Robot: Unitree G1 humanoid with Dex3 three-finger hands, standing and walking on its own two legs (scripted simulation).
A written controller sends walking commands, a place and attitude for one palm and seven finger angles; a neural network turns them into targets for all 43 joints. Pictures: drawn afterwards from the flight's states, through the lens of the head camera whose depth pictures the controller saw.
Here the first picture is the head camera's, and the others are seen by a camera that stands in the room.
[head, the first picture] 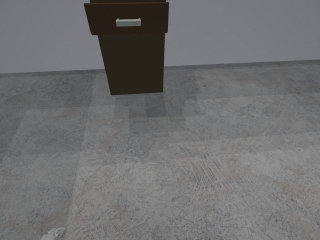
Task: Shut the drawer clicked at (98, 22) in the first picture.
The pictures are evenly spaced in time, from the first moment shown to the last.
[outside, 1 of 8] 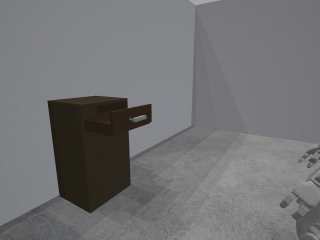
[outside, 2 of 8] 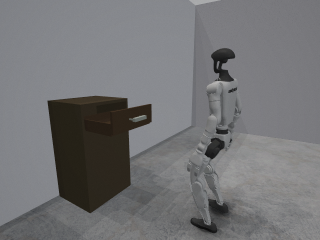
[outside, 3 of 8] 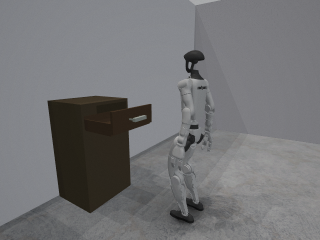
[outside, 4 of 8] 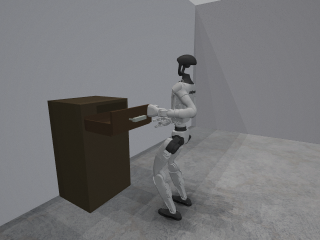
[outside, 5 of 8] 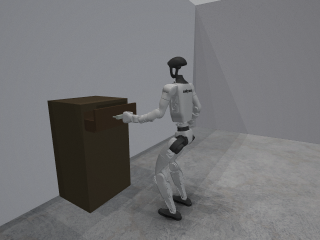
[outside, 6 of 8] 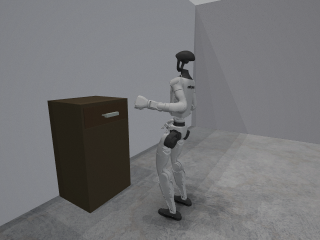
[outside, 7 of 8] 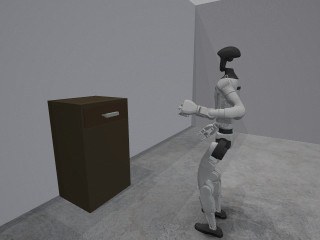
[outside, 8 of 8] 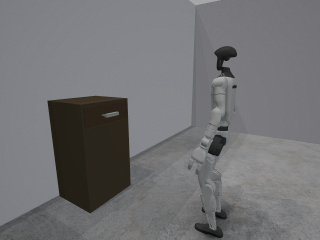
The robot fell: no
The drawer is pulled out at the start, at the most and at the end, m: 0.30 0.30 0.00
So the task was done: yes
